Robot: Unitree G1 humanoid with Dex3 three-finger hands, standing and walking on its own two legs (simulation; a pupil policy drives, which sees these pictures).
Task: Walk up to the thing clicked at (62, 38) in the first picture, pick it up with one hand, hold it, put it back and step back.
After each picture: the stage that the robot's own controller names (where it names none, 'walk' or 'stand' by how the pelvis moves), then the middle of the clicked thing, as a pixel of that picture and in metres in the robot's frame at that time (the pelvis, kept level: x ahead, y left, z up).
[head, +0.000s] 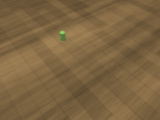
stand; (62, 36) +1.60 +0.25 -0.72
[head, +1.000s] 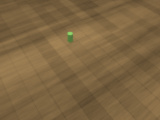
walk; (70, 37) +1.48 +0.14 -0.70
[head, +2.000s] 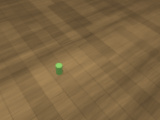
walk; (59, 69) +0.98 +0.17 -0.71
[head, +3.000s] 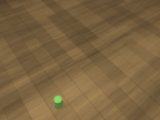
walk; (58, 102) +0.61 +0.17 -0.71
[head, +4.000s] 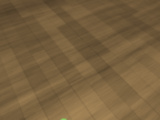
stand; out of the picture +0.44 +0.15 -0.70
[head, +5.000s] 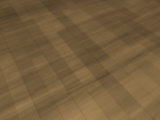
stand; out of the picture +0.39 +0.17 -0.71
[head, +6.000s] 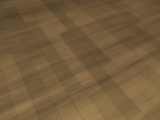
stand; out of the picture +0.38 +0.17 -0.72
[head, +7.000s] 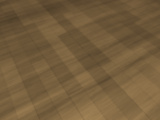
stand; out of the picture +0.37 +0.18 -0.73
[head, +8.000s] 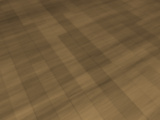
stand; out of the picture +0.33 +0.18 -0.73
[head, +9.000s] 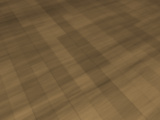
stand; out of the picture +0.34 +0.18 -0.73
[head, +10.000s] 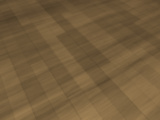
go down; out of the picture +0.34 +0.18 -0.73
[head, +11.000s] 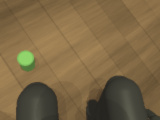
go down; (27, 61) +0.45 +0.19 -0.31
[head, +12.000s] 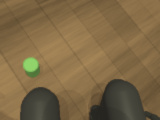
approach; (32, 68) +0.45 +0.18 -0.32
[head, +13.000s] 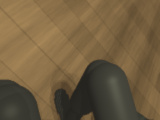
close in; out of the picture +0.44 +0.23 -0.23
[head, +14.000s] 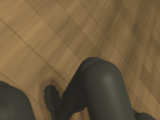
close; out of the picture +0.44 +0.24 -0.23
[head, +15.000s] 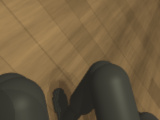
lift; out of the picture +0.38 +0.22 -0.22
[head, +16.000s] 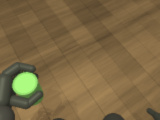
lift; (29, 90) +0.32 +0.18 -0.01
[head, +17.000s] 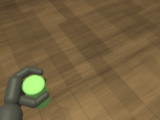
hold; (37, 92) +0.32 +0.17 +0.02
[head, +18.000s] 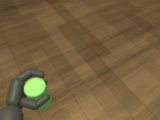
hold; (38, 95) +0.32 +0.17 +0.01
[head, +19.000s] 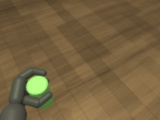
crouch; (41, 93) +0.33 +0.16 +0.01
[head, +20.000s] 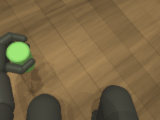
crouch; (22, 58) +0.44 +0.18 -0.09
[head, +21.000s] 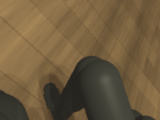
lower; out of the picture +0.45 +0.25 -0.24
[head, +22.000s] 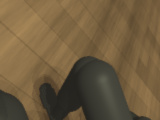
lower; out of the picture +0.45 +0.25 -0.24
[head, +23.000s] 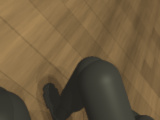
lower; out of the picture +0.45 +0.25 -0.24
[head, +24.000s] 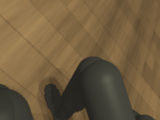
lower; out of the picture +0.44 +0.25 -0.23
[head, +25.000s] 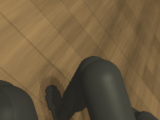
loosen; out of the picture +0.43 +0.22 -0.24
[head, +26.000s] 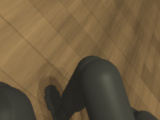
withdraw; out of the picture +0.42 +0.22 -0.24
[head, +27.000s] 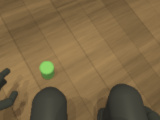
walk; (47, 70) +0.44 +0.16 -0.34
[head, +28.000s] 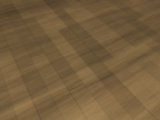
stand; out of the picture +0.35 +0.14 -0.66
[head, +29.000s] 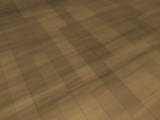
stand; out of the picture +0.36 +0.16 -0.67
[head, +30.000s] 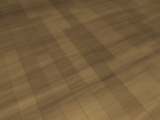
stand; out of the picture +0.36 +0.15 -0.69
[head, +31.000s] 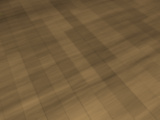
walk; out of the picture +0.38 +0.15 -0.72
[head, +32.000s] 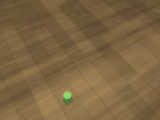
walk; (67, 97) +0.57 +0.10 -0.70
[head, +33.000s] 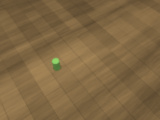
walk; (56, 64) +0.87 +0.25 -0.68
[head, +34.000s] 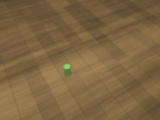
stand; (67, 70) +0.98 +0.16 -0.71
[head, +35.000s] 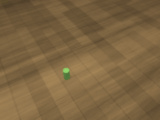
stand; (66, 73) +0.99 +0.17 -0.73
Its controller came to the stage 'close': yes
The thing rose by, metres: 0.73
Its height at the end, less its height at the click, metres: +0.00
